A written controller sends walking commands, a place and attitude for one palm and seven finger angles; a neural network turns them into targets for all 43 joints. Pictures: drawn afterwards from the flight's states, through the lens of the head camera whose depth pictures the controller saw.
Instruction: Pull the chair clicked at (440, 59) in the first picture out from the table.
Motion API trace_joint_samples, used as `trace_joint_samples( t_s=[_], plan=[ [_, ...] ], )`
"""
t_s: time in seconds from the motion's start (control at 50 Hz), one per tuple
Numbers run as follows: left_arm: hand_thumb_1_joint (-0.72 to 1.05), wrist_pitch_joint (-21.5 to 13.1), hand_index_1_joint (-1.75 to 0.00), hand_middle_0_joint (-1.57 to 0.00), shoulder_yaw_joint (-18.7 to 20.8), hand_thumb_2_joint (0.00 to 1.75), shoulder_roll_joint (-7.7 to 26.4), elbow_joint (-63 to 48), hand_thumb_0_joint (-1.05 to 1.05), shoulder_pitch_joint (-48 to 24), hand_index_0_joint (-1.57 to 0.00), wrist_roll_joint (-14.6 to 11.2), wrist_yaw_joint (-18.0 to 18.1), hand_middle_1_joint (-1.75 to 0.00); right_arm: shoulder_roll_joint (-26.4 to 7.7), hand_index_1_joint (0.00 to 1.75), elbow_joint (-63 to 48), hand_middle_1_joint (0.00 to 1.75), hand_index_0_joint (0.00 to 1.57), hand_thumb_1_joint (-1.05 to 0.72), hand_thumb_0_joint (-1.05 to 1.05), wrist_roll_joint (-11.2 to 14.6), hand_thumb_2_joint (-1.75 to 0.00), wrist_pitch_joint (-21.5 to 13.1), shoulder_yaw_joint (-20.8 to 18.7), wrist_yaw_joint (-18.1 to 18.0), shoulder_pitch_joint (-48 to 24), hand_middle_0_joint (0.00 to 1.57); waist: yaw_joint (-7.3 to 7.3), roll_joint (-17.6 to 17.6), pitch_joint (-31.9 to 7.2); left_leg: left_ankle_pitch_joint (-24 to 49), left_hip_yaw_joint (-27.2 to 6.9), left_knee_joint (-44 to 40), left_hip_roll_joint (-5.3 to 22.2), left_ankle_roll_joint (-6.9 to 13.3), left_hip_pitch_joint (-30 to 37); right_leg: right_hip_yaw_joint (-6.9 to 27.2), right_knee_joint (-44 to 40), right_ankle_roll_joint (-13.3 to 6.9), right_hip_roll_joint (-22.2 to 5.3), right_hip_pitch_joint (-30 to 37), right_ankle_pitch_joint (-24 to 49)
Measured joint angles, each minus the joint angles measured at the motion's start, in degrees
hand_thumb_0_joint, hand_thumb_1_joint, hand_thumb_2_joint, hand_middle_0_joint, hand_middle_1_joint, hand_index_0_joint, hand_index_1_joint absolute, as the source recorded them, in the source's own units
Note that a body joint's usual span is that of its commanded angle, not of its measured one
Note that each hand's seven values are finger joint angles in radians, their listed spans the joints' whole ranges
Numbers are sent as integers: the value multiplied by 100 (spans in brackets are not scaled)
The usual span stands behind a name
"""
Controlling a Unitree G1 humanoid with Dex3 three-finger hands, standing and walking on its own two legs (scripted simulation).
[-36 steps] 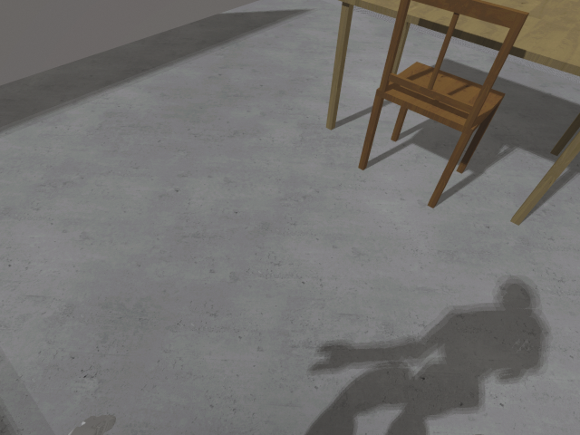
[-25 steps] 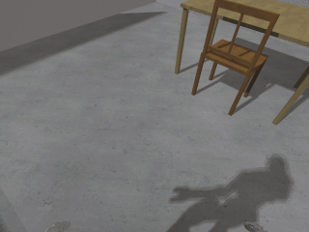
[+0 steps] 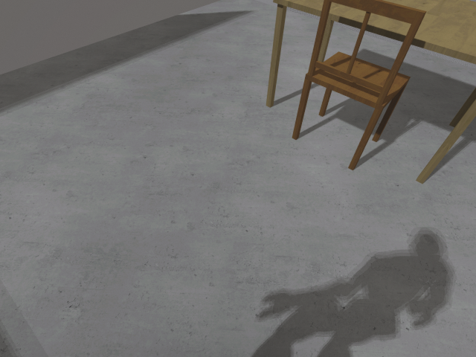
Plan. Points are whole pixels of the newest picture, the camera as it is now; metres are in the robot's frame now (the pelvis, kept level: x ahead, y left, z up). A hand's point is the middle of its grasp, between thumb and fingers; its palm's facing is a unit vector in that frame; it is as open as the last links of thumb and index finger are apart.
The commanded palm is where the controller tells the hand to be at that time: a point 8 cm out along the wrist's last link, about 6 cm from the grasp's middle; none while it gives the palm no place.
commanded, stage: stand and wait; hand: left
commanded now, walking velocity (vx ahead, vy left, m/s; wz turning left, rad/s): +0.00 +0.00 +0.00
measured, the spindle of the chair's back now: (357, 44) +1.42 -0.48 -0.09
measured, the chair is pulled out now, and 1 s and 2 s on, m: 0.00 0.00 0.00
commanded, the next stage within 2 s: look at it before walking up in 0.10 s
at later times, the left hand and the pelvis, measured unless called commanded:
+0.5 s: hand out of the picture +0.08 +0.24 -0.16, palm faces -0.05 -0.95 -0.32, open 7.4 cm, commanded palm none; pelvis -0.01 +0.00 +0.00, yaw +0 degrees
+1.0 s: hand out of the picture +0.05 +0.22 -0.17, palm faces -0.05 -0.96 -0.27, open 7.4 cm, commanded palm none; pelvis +0.01 +0.00 +0.00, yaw -2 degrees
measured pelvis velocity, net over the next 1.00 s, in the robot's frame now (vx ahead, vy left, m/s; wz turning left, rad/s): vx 0.01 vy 0.00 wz -0.04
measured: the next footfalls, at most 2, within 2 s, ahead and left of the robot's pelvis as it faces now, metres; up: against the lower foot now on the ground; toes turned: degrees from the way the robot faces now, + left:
left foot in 1.60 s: +0.42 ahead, +0.07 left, +0.00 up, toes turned -4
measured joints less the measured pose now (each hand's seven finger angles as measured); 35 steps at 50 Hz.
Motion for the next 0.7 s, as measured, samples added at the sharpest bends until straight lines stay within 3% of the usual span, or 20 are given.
trace_joint_samples(
  t_s=[0.7],
  plan=[
    [90,-38,-30,-20,-13,90,-43,53,1,-51,-20,13,-13,-30,31,30,72,30,20,-90,0,8,-90,-28,9,11,-50,20,-2,4,-6,153,14,-195,63,-51,41,14,-200,-43,61,32,168]
  ],
)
